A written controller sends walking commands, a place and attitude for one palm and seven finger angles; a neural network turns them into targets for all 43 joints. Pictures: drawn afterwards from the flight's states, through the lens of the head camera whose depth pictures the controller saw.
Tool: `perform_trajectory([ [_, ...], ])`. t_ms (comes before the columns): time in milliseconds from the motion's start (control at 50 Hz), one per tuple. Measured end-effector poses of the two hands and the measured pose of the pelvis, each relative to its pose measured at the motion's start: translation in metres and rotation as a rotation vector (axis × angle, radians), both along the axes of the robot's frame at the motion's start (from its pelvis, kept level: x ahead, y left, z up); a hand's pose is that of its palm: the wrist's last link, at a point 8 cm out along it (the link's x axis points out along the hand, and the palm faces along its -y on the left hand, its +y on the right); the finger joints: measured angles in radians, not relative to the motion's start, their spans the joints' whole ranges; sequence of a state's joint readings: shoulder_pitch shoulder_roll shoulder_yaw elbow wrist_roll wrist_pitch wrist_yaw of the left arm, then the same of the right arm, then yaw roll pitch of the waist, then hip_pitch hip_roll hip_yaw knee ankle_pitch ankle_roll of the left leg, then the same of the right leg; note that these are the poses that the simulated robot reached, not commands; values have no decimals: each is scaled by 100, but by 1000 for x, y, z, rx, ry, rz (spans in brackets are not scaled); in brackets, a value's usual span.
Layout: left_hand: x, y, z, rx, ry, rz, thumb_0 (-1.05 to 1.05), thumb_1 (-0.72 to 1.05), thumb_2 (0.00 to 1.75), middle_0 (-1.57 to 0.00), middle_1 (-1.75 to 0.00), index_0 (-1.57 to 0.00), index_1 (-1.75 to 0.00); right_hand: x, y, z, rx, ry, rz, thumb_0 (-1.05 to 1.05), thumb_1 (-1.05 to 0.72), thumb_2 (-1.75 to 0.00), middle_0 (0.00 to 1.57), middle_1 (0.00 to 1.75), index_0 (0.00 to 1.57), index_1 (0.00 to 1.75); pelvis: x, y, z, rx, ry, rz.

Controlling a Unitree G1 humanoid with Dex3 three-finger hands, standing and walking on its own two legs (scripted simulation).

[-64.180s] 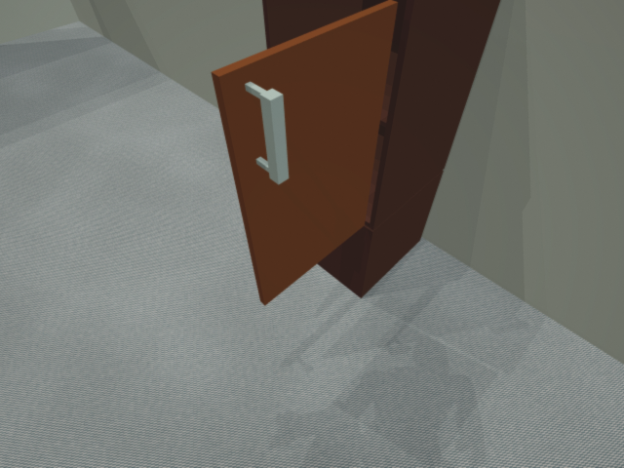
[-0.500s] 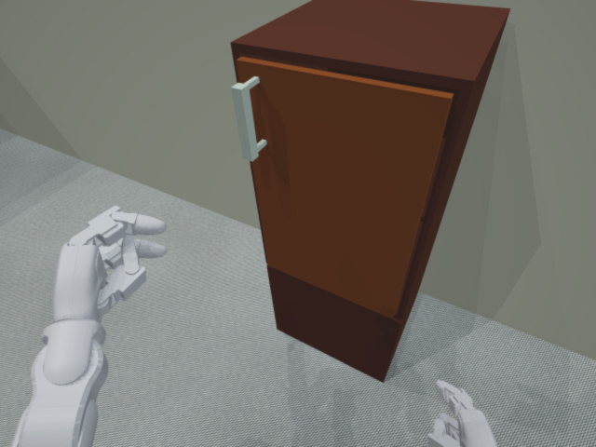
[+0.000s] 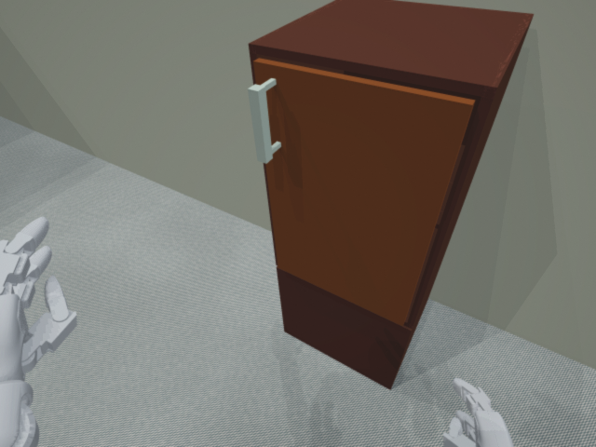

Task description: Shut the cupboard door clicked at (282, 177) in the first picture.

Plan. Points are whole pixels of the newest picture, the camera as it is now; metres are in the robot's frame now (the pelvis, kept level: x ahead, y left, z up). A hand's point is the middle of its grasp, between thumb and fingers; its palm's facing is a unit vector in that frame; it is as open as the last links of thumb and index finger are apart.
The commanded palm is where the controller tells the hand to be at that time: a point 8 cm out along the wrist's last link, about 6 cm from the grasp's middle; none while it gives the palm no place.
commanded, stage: draw the hand back to the body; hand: left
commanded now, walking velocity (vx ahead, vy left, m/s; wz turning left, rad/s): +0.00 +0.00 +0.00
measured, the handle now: (267, 121) +0.63 +0.15 +0.15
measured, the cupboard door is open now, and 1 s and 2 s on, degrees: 0 0 0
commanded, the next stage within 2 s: step back with the hand held close in 0.14 s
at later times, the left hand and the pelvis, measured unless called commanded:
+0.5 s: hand (79, 314) +0.20 +0.27 +0.15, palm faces +0.39 -0.79 -0.47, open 7.4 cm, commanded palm +0.14 +0.31 +0.17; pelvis -0.01 +0.01 -0.01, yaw -1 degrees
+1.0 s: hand (0, 405) +0.10 +0.28 +0.16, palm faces +0.51 -0.75 -0.42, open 7.4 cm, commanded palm +0.04 +0.31 +0.17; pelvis -0.10 +0.01 -0.03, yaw +0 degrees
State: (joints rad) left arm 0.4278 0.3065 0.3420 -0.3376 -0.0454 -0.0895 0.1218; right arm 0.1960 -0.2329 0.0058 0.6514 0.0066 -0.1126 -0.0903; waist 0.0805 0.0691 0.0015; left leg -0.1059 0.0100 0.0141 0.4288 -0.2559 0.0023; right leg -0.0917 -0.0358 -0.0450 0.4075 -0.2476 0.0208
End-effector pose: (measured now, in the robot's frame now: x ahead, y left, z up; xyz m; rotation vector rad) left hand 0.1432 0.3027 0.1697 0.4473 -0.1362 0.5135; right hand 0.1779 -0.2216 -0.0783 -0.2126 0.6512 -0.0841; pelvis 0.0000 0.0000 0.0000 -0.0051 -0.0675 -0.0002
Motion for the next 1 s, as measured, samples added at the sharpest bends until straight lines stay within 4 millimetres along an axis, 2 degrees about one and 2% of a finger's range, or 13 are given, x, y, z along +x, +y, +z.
perform_trajectory([
  [140,8,-8,3,17,0,-47,2,89,89,-21,-31,-22,-31,2,4,4,20,-22,-2,2,-90,-90,20,30,21,30,2,-3,0,-1,1,-9],
  [300,9,-6,4,25,18,-38,2,89,89,-21,-30,-21,-30,-6,-1,-3,21,19,-15,2,-90,-90,20,30,21,30,4,-4,0,-5,10,-10],
  [540,10,3,1,102,62,-122,2,89,89,-21,-30,-21,-30,-34,-20,-6,-34,82,-139,2,-90,-90,20,30,20,30,-14,12,-6,-4,73,-27],
  [660,-8,13,8,140,26,-136,2,89,89,-21,-30,-21,-30,-57,-13,-1,-39,72,-162,2,-91,-90,20,30,20,30,-34,18,-9,-3,71,-36],
  [800,-42,20,2,146,-34,-112,1,89,89,-21,-30,-21,-30,-91,-3,-4,-43,62,-137,2,-90,-90,20,30,20,30,-63,20,-16,-11,63,-21],
  [1000,-90,8,3,160,-158,-77,2,89,89,-21,-30,-21,-30,-135,-5,-22,-45,77,-80,2,-90,-90,20,30,21,30,-98,8,-27,-18,38,4],
])
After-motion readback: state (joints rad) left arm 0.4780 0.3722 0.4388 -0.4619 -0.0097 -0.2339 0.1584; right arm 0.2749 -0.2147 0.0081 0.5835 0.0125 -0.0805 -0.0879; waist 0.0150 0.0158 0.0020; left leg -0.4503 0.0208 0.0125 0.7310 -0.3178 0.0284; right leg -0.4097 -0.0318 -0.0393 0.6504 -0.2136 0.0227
